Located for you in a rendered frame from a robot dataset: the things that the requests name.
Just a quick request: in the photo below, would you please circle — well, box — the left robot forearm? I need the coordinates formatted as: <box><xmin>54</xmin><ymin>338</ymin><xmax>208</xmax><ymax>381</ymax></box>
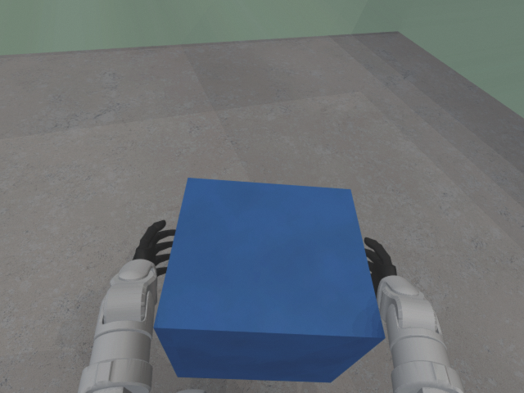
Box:
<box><xmin>78</xmin><ymin>259</ymin><xmax>157</xmax><ymax>393</ymax></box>

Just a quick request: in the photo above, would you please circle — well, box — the right robot forearm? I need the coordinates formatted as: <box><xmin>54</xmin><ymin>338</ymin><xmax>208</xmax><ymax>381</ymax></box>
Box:
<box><xmin>377</xmin><ymin>275</ymin><xmax>466</xmax><ymax>393</ymax></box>

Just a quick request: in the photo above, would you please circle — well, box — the right robot hand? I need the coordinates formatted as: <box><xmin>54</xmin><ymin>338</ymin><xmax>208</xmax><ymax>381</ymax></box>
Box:
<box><xmin>364</xmin><ymin>237</ymin><xmax>397</xmax><ymax>299</ymax></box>

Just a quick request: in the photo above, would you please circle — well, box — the carton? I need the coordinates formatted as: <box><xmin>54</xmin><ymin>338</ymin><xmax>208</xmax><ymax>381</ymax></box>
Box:
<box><xmin>153</xmin><ymin>178</ymin><xmax>385</xmax><ymax>382</ymax></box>

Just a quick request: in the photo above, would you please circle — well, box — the left robot hand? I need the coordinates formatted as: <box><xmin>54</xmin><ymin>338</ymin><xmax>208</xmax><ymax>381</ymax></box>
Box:
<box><xmin>133</xmin><ymin>220</ymin><xmax>176</xmax><ymax>277</ymax></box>

